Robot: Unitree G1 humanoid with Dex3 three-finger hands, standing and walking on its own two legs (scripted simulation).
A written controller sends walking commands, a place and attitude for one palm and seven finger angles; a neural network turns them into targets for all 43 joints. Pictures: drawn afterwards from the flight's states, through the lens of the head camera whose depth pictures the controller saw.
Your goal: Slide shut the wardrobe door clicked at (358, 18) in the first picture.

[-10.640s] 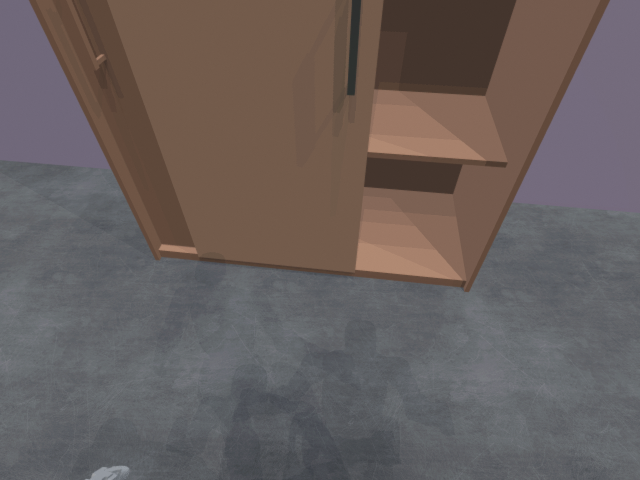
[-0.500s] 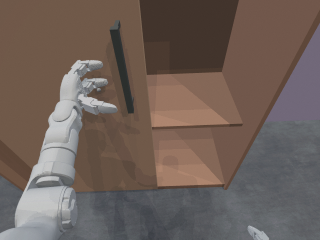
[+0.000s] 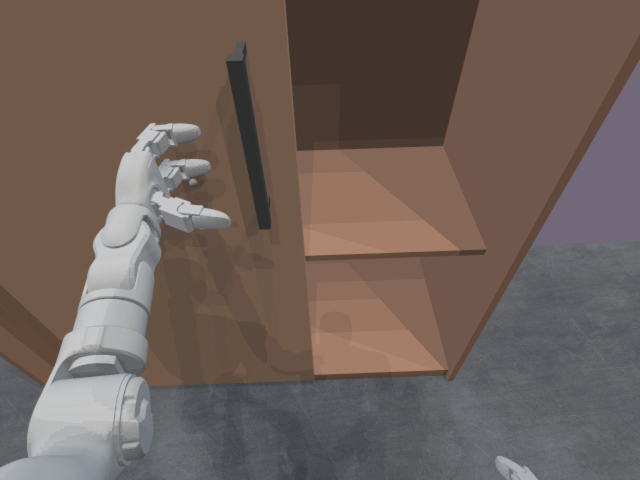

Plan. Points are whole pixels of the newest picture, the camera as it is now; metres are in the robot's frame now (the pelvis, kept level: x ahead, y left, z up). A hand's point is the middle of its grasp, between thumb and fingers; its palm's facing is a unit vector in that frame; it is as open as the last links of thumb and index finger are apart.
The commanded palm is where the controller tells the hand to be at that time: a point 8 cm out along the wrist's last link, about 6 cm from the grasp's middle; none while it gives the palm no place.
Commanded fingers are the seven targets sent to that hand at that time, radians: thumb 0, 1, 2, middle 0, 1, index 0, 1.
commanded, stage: move the hooked fingers beside the handle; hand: left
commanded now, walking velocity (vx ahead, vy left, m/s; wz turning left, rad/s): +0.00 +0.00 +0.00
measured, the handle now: (254, 148) +0.51 +0.11 +0.17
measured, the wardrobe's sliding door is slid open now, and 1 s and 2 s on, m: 0.43 0.43 0.43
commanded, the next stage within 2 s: feel for the door with the fingertips in 0.28 s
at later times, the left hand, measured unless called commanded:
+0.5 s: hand (202, 185) +0.42 +0.16 +0.17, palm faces +0.07 -1.00 +0.00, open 14.0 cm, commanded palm +0.40 +0.20 +0.16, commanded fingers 0.00 -0.50 0.30 -0.30 -1.20 -0.30 -1.20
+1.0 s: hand (230, 176) +0.44 +0.13 +0.17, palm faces +0.09 -1.00 +0.00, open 14.0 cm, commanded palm +0.41 +0.18 +0.16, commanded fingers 0.00 -0.50 0.30 -0.30 -1.20 -0.30 -1.20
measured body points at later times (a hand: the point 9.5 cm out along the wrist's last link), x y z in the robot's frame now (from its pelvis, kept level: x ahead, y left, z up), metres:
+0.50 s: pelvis +0.00 +0.00 +0.00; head +0.00 -0.02 +0.45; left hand +0.41 +0.21 +0.18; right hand +0.12 -0.24 -0.11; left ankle -0.01 +0.11 -0.74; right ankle +0.00 -0.11 -0.74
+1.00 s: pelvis +0.00 -0.01 +0.00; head +0.00 -0.03 +0.45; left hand +0.43 +0.18 +0.17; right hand +0.09 -0.26 -0.12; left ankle -0.01 +0.11 -0.74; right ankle +0.00 -0.11 -0.74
